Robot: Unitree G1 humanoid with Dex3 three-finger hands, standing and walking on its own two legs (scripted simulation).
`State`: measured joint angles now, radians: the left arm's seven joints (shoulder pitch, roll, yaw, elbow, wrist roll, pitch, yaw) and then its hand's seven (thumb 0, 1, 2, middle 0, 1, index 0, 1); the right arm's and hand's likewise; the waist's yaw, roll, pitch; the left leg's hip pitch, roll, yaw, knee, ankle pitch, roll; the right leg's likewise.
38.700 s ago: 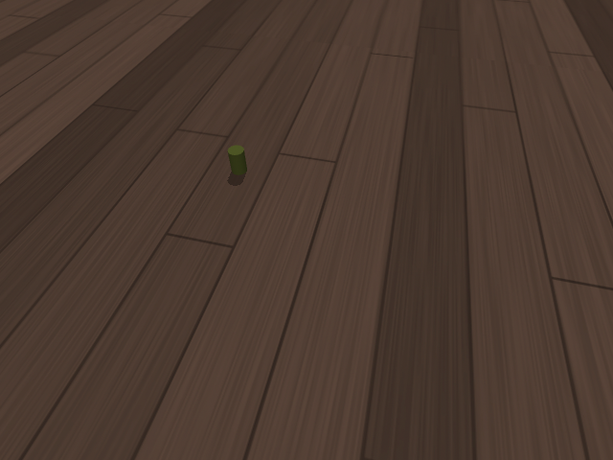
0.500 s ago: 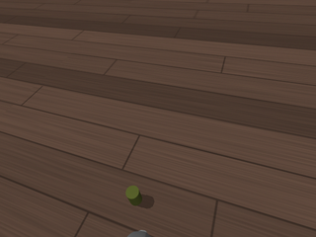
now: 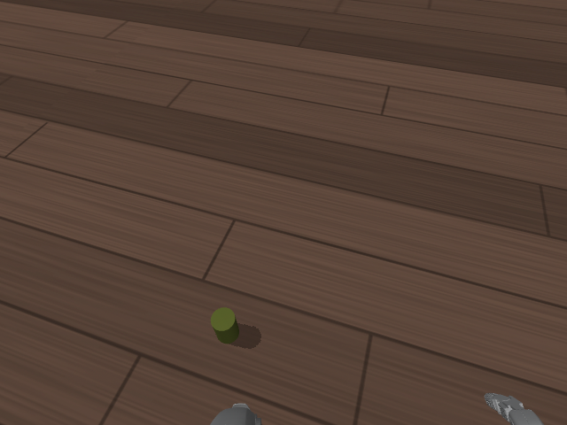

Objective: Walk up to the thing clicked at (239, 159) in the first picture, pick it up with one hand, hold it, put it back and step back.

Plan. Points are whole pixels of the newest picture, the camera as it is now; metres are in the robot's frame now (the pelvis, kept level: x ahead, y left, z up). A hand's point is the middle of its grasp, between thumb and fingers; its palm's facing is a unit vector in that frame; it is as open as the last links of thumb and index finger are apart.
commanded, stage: walk up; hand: left
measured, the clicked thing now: (225, 326) +0.52 +0.21 -0.69
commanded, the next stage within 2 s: none
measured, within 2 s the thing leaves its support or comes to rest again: neither
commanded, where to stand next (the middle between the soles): +0.14 -0.03 m, yaw +1 degrees
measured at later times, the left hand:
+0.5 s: hand out of the picture +0.12 +0.24 -0.13, palm faces +0.01 -0.89 -0.46, open 7.3 cm
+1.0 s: hand out of the picture +0.00 +0.32 -0.13, palm faces +0.12 -0.88 -0.47, open 7.3 cm
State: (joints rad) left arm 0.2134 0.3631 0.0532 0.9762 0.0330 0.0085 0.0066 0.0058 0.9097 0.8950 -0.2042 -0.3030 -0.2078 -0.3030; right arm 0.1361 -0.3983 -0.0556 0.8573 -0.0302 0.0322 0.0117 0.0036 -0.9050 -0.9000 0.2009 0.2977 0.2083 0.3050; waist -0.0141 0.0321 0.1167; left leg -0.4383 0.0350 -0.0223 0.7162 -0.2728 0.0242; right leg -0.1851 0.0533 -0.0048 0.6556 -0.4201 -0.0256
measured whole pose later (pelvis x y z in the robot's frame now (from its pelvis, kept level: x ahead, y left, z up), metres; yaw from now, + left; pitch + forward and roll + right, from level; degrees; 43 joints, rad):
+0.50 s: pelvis +0.02 -0.04 +0.00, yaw +2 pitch -4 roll +0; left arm 0.18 0.41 0.07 0.91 0.00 -0.04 0.03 0.01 0.91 0.90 -0.20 -0.30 -0.21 -0.30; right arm 0.27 -0.43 -0.06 0.91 -0.02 0.06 0.01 0.01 -0.90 -0.90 0.20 0.30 0.21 0.31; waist -0.05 0.04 0.15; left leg -0.36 0.02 -0.12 0.81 -0.38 -0.02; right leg -0.37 -0.03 -0.02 0.67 -0.22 0.01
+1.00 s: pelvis -0.01 +0.01 +0.01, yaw +8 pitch -3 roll +0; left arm 0.29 0.46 0.09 0.96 0.02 0.01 0.01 0.01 0.91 0.90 -0.20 -0.30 -0.21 -0.30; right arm 0.37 -0.40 -0.06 0.91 -0.04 0.01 0.04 0.00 -0.91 -0.90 0.20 0.30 0.21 0.30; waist -0.03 -0.02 0.02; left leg -0.21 0.00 -0.02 0.67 -0.41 0.02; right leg -0.59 -0.02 0.07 1.11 -0.37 -0.02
